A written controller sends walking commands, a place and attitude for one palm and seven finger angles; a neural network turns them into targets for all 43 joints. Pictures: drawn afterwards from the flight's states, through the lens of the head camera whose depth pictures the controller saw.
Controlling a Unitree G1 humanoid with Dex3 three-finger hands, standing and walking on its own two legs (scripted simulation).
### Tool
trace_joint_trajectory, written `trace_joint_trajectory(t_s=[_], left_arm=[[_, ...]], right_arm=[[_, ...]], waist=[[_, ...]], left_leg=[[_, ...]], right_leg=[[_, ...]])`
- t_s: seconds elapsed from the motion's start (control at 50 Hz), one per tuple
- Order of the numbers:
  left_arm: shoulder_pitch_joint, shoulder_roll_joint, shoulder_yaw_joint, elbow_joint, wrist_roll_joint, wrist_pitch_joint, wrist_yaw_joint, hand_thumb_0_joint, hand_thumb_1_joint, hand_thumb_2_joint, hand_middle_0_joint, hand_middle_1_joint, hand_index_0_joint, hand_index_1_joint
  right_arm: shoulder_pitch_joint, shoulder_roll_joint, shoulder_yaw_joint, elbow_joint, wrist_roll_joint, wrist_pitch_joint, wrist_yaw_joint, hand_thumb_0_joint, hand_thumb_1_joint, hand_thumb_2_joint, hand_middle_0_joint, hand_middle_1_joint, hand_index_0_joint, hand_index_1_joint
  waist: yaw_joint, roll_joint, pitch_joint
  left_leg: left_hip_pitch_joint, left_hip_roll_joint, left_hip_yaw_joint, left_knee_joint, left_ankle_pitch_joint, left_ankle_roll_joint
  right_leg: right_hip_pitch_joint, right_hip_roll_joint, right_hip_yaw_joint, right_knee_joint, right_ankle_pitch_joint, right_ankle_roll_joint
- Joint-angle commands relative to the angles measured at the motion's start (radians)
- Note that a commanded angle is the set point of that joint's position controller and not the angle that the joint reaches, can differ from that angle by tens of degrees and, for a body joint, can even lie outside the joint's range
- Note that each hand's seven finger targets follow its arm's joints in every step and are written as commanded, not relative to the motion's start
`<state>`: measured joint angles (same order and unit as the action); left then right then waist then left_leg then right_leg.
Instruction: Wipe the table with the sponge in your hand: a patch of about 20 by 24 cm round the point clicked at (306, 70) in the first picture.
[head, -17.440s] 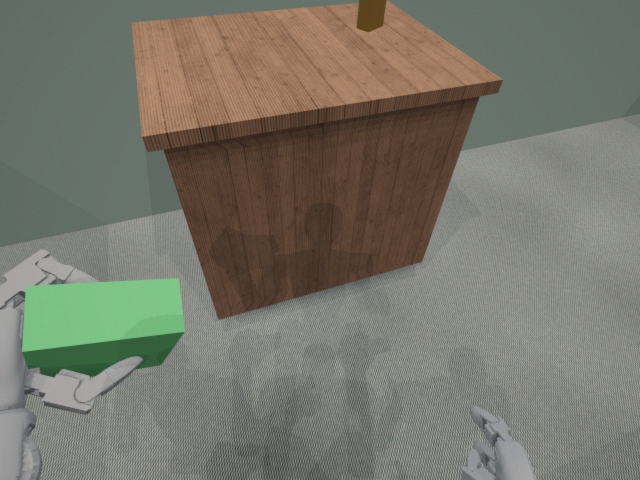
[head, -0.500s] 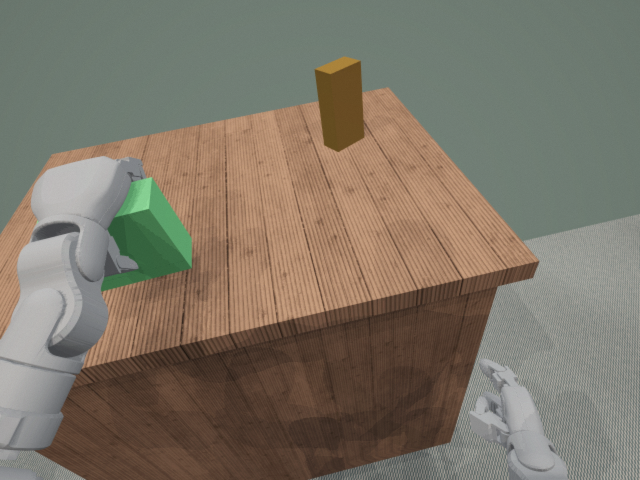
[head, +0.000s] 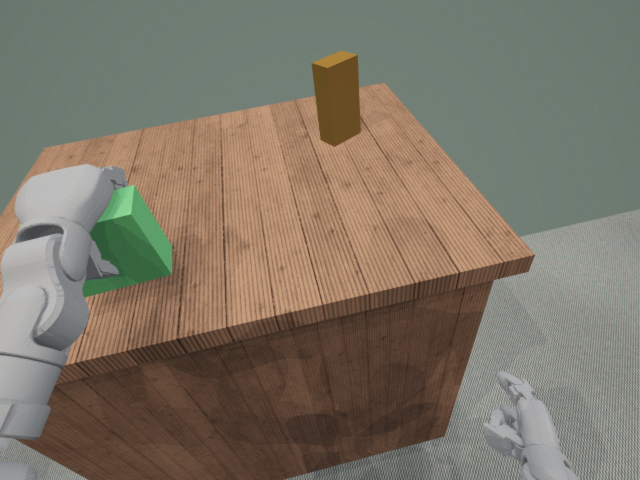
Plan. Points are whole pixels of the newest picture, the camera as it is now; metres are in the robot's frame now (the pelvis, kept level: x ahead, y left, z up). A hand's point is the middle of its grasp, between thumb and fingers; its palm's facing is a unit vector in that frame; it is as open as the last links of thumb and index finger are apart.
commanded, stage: move the sponge above the wiping area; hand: left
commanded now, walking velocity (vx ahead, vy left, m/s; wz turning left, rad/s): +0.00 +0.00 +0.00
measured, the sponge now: (111, 254) +0.31 +0.32 +0.16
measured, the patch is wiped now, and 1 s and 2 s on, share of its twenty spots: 0.00 0.00 0.00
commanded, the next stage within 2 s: bring the hand home and regain balance in 1.06 s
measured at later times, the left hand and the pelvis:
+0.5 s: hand (119, 222) +0.33 +0.30 +0.19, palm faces +0.05 +0.03 -1.00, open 9.7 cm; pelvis -0.01 +0.00 +0.00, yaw +0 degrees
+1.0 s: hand (100, 227) +0.31 +0.31 +0.20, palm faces +0.09 +0.03 -1.00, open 9.7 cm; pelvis -0.01 +0.01 -0.01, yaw +0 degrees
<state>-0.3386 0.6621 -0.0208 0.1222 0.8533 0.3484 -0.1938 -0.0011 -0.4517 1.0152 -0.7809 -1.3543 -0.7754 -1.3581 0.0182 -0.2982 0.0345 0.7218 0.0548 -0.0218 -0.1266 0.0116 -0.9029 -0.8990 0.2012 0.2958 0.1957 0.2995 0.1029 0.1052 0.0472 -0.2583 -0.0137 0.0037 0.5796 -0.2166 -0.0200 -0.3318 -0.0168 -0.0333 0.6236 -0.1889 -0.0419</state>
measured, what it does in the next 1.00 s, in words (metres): stands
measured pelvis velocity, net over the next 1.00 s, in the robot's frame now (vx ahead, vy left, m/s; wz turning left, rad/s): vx -0.01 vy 0.01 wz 0.01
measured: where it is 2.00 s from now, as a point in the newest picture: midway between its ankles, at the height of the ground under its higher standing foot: outside the picture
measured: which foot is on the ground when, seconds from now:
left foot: down 0.00-1.00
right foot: down 0.00-1.00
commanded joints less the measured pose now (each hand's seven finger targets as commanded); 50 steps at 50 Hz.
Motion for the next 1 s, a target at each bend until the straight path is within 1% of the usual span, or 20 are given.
trace_joint_trajectory(t_s=[0.0, 0.04, 0.08, 0.12, 0.24, 0.28, 0.34, 0.36, 0.4, 0.44, 0.46, 0.52, 0.54, 0.58, 0.66, 0.78, 0.84, 0.86, 0.94, 0.98], left_arm=[[-0.431, 0.292, 0.125, -0.144, 0.041, -0.017, 0.034, 0.0, 0.1, 1.3, -1.2, -1.6, -1.2, -1.6], [-0.456, 0.305, 0.131, -0.15, 0.046, -0.025, 0.033, 0.0, 0.1, 1.3, -1.2, -1.6, -1.2, -1.6], [-0.509, 0.281, 0.107, -0.158, 0.051, -0.037, 0.041, 0.0, 0.1, 1.3, -1.2, -1.6, -1.2, -1.6], [-0.53, 0.278, 0.105, -0.143, 0.057, -0.039, 0.054, 0.0, 0.1, 1.3, -1.2, -1.6, -1.2, -1.6], [-0.555, 0.273, 0.115, -0.092, 0.072, 0.001, 0.09, 0.0, 0.1, 1.3, -1.2, -1.6, -1.2, -1.6], [-0.56, 0.234, 0.077, -0.06, 0.077, 0.022, 0.09, 0.0, 0.1, 1.3, -1.2, -1.6, -1.2, -1.6], [-0.534, 0.278, 0.1, 0.038, 0.085, 0.055, 0.075, 0.0, 0.1, 1.3, -1.2, -1.6, -1.2, -1.6], [-0.564, 0.274, 0.082, 0.012, 0.089, 0.051, 0.068, 0.0, 0.1, 1.3, -1.2, -1.6, -1.2, -1.6], [-0.545, 0.31, 0.114, -0.03, 0.089, 0.033, 0.061, 0.0, 0.1, 1.3, -1.2, -1.6, -1.2, -1.6], [-0.544, 0.339, 0.138, -0.065, 0.089, 0.013, 0.051, 0.0, 0.1, 1.3, -1.2, -1.6, -1.2, -1.6], [-0.54, 0.322, 0.13, -0.087, 0.081, -0.001, 0.049, 0.0, 0.1, 1.3, -1.2, -1.6, -1.2, -1.6], [-0.483, 0.344, 0.17, -0.071, 0.057, -0.023, 0.046, 0.0, 0.1, 1.3, -1.2, -1.6, -1.2, -1.6], [-0.471, 0.367, 0.196, -0.073, 0.055, -0.027, 0.047, 0.0, 0.1, 1.3, -1.2, -1.6, -1.2, -1.6], [-0.467, 0.344, 0.183, -0.109, 0.044, -0.037, 0.05, 0.0, 0.1, 1.3, -1.2, -1.6, -1.2, -1.6], [-0.469, 0.34, 0.176, -0.068, 0.037, -0.028, 0.047, 0.0, 0.1, 1.3, -1.2, -1.6, -1.2, -1.6], [-0.526, 0.324, 0.129, -0.106, 0.043, -0.048, 0.031, 0.0, 0.1, 1.3, -1.2, -1.6, -1.2, -1.6], [-0.51, 0.361, 0.169, -0.096, 0.038, -0.057, 0.034, 0.0, 0.1, 1.3, -1.2, -1.6, -1.2, -1.6], [-0.554, 0.324, 0.131, -0.115, 0.04, -0.059, 0.034, 0.0, 0.1, 1.3, -1.2, -1.6, -1.2, -1.6], [-0.579, 0.329, 0.137, -0.081, 0.045, -0.032, 0.052, 0.0, 0.1, 1.3, -1.2, -1.6, -1.2, -1.6], [-0.59, 0.32, 0.13, -0.064, 0.056, -0.014, 0.056, 0.0, 0.1, 1.3, -1.2, -1.6, -1.2, -1.6]], right_arm=[[-0.209, -0.086, -0.026, -0.178, 0.002, -0.062, -0.016, 0.0, -0.9, -0.9, 0.2, 0.3, 0.2, 0.3], [-0.216, -0.081, -0.022, -0.187, 0.007, -0.066, -0.02, 0.0, -0.9, -0.9, 0.2, 0.3, 0.2, 0.3], [-0.208, -0.08, -0.021, -0.182, 0.005, -0.065, -0.021, 0.0, -0.9, -0.9, 0.2, 0.3, 0.2, 0.3], [-0.204, -0.078, -0.023, -0.175, 0.004, -0.061, -0.022, 0.0, -0.9, -0.9, 0.2, 0.3, 0.2, 0.3], [-0.21, -0.078, -0.024, -0.172, 0.003, -0.056, -0.016, 0.0, -0.9, -0.9, 0.2, 0.3, 0.2, 0.3], [-0.213, -0.078, -0.021, -0.168, 0.004, -0.05, -0.012, 0.0, -0.9, -0.9, 0.2, 0.3, 0.2, 0.3], [-0.195, -0.096, -0.024, -0.156, 0.005, -0.039, -0.014, 0.0, -0.9, -0.9, 0.2, 0.3, 0.2, 0.3], [-0.196, -0.092, -0.021, -0.166, 0.01, -0.039, -0.012, 0.0, -0.9, -0.9, 0.2, 0.3, 0.2, 0.3], [-0.195, -0.088, -0.025, -0.179, 0.005, -0.045, -0.013, 0.0, -0.9, -0.9, 0.2, 0.3, 0.2, 0.3], [-0.196, -0.087, -0.023, -0.188, 0.003, -0.044, -0.015, 0.0, -0.9, -0.9, 0.2, 0.3, 0.2, 0.3], [-0.197, -0.078, -0.023, -0.197, 0.005, -0.05, -0.015, 0.0, -0.9, -0.9, 0.2, 0.3, 0.2, 0.3], [-0.184, -0.086, -0.032, -0.187, 0.0, -0.05, -0.016, 0.0, -0.9, -0.9, 0.2, 0.3, 0.2, 0.3], [-0.185, -0.091, -0.035, -0.185, 0.0, -0.05, -0.016, 0.0, -0.9, -0.9, 0.2, 0.3, 0.2, 0.3], [-0.188, -0.087, -0.036, -0.192, -0.001, -0.051, -0.014, 0.0, -0.9, -0.9, 0.2, 0.3, 0.2, 0.3], [-0.181, -0.095, -0.04, -0.177, 0.004, -0.046, -0.018, 0.0, -0.9, -0.9, 0.2, 0.3, 0.2, 0.3], [-0.18, -0.089, -0.034, -0.187, 0.008, -0.052, -0.029, 0.0, -0.9, -0.9, 0.2, 0.3, 0.2, 0.3], [-0.178, -0.092, -0.035, -0.181, 0.007, -0.053, -0.031, 0.0, -0.9, -0.9, 0.2, 0.3, 0.2, 0.3], [-0.182, -0.086, -0.029, -0.185, 0.009, -0.053, -0.029, 0.0, -0.9, -0.9, 0.2, 0.3, 0.2, 0.3], [-0.191, -0.089, -0.029, -0.175, 0.008, -0.048, -0.029, 0.0, -0.9, -0.9, 0.2, 0.3, 0.2, 0.3], [-0.192, -0.088, -0.028, -0.171, 0.006, -0.044, -0.025, 0.0, -0.9, -0.9, 0.2, 0.3, 0.2, 0.3]], waist=[[-0.007, -0.072, -0.26], [-0.01, -0.059, -0.267], [-0.011, -0.033, -0.285], [-0.008, -0.029, -0.277], [0.005, -0.025, -0.308], [-0.001, -0.044, -0.296], [-0.009, -0.109, -0.281], [-0.013, -0.104, -0.306], [-0.002, -0.07, -0.333], [-0.006, -0.044, -0.334], [-0.003, -0.038, -0.331], [-0.003, -0.097, -0.298], [-0.002, -0.088, -0.293], [0.004, -0.069, -0.305], [-0.007, -0.074, -0.259], [-0.02, -0.047, -0.289], [-0.012, -0.066, -0.285], [-0.017, -0.042, -0.291], [-0.008, -0.012, -0.28], [-0.006, -0.05, -0.295]], left_leg=[[0.0, -0.009, -0.044, -0.104, -0.104, 0.026], [0.005, -0.009, -0.049, -0.109, -0.124, 0.024], [0.006, -0.008, -0.055, -0.128, -0.13, 0.023], [0.004, -0.006, -0.057, -0.139, -0.144, 0.021], [-0.015, -0.005, -0.06, -0.147, -0.16, 0.015], [-0.033, -0.006, -0.052, -0.141, -0.153, 0.015], [-0.055, -0.006, -0.036, -0.117, -0.148, 0.019], [-0.055, -0.009, -0.037, -0.117, -0.148, 0.021], [-0.051, -0.01, -0.037, -0.099, -0.133, 0.023], [-0.038, -0.011, -0.038, -0.089, -0.127, 0.024], [-0.044, -0.01, -0.041, -0.083, -0.125, 0.024], [-0.047, -0.005, -0.037, -0.046, -0.097, 0.025], [-0.036, -0.007, -0.038, -0.04, -0.091, 0.025], [-0.034, -0.006, -0.039, -0.043, -0.087, 0.025], [-0.04, -0.006, -0.039, -0.034, -0.091, 0.024], [-0.029, -0.01, -0.049, -0.052, -0.119, 0.024], [-0.023, -0.007, -0.052, -0.05, -0.12, 0.024], [-0.02, -0.009, -0.055, -0.068, -0.131, 0.023], [-0.037, -0.004, -0.061, -0.094, -0.168, 0.015], [-0.044, -0.005, -0.058, -0.093, -0.156, 0.015]], right_leg=[[0.085, -0.055, 0.124, -0.168, -0.2, -0.005], [0.085, -0.048, 0.134, -0.168, -0.212, -0.012], [0.082, -0.044, 0.092, -0.138, -0.165, -0.009], [0.073, -0.038, 0.086, -0.133, -0.157, -0.01], [0.086, -0.028, 0.085, -0.11, -0.149, -0.018], [0.077, -0.032, 0.072, -0.106, -0.146, -0.013], [0.074, -0.032, 0.087, -0.124, -0.185, -0.009], [0.082, -0.037, 0.083, -0.124, -0.192, -0.004], [0.108, -0.046, 0.108, -0.121, -0.206, -0.008], [0.098, -0.045, 0.121, -0.126, -0.213, -0.013], [0.107, -0.054, 0.128, -0.126, -0.218, -0.012], [0.095, -0.066, 0.165, -0.15, -0.243, -0.011], [0.086, -0.061, 0.172, -0.155, -0.242, -0.016], [0.091, -0.069, 0.159, -0.143, -0.227, -0.012], [0.059, -0.07, 0.163, -0.148, -0.228, -0.012], [0.057, -0.065, 0.139, -0.132, -0.218, -0.008], [0.058, -0.058, 0.146, -0.134, -0.22, -0.013], [0.049, -0.056, 0.114, -0.117, -0.191, -0.009], [0.047, -0.043, 0.096, -0.094, -0.171, -0.015], [0.053, -0.043, 0.087, -0.086, -0.167, -0.011]])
